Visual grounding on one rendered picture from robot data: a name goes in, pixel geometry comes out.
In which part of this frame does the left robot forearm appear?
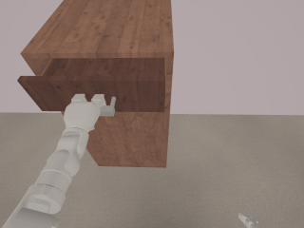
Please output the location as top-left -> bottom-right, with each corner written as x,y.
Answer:
2,127 -> 89,228

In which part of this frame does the drawer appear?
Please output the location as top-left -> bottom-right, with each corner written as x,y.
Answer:
17,57 -> 165,112

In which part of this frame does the robot left upper arm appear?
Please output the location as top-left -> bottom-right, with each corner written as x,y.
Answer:
8,207 -> 60,228

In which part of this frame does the cabinet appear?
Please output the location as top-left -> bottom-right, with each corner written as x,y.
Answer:
20,0 -> 174,168

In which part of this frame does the handle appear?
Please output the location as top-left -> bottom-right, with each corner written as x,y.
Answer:
100,96 -> 116,117

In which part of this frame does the robot right hand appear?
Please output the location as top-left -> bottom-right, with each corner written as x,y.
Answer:
238,213 -> 264,228

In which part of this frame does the robot left hand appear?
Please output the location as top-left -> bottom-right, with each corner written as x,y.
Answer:
64,93 -> 106,133

